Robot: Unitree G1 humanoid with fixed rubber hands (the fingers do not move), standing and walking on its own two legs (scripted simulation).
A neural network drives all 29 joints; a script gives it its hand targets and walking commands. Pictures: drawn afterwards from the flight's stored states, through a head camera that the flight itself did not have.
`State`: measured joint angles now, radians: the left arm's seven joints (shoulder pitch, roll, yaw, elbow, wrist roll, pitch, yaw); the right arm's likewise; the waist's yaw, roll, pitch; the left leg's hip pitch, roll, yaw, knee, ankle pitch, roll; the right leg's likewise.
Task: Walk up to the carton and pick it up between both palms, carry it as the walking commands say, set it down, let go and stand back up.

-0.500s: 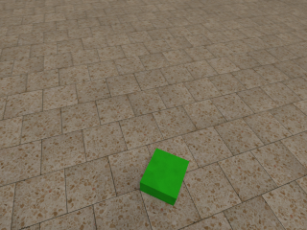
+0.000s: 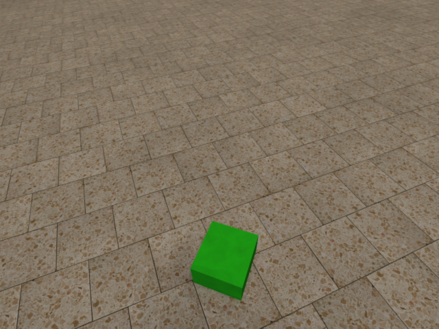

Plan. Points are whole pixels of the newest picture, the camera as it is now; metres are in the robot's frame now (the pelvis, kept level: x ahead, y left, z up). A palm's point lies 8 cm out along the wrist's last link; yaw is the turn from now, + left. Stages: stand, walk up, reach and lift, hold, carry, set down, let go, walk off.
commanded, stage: walk up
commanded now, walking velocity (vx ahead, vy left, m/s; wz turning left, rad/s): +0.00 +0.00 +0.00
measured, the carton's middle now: (226, 258) +0.61 +0.00 -0.70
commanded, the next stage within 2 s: none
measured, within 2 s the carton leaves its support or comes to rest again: neither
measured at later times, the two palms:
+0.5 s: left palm out of the picture +0.02 +0.27 -0.14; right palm out of the picture -0.03 -0.20 -0.14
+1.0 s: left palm out of the picture +0.13 +0.24 -0.14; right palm out of the picture +0.13 -0.21 -0.14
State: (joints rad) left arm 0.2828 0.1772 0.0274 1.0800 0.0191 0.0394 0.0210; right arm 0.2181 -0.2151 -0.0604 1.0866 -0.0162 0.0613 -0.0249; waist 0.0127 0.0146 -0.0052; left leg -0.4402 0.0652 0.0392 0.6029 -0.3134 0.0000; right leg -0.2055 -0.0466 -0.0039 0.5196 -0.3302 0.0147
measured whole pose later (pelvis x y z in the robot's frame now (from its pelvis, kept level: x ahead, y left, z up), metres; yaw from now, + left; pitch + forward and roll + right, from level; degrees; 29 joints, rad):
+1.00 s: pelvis +0.09 +0.01 +0.00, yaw +2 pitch -2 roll +1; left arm 0.12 0.16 0.02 1.10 0.02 0.03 0.05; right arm 0.17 -0.15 -0.06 1.05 -0.03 0.04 -0.05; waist 0.00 -0.02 0.13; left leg -0.41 0.01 0.02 1.00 -0.54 -0.02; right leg -0.33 -0.04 -0.10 0.44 -0.07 -0.05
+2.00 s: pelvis +0.00 +0.03 +0.01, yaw +1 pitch -1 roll +0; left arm 0.34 0.10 0.00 1.16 0.01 -0.01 0.04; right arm 0.26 -0.14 -0.04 1.16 -0.02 0.01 -0.03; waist -0.01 0.02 0.05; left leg -0.22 0.03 0.05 0.37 -0.13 -0.01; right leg -0.08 0.04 -0.04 0.37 -0.27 -0.06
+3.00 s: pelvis +0.06 +0.03 +0.00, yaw +1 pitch -1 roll +0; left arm 0.28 0.14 0.00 1.15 0.01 0.00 0.06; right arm 0.28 -0.13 -0.03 1.12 -0.02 0.02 -0.05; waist 0.01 0.01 0.06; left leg -0.20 0.06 0.07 0.52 -0.31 -0.03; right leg -0.09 0.01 -0.16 0.46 -0.35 -0.05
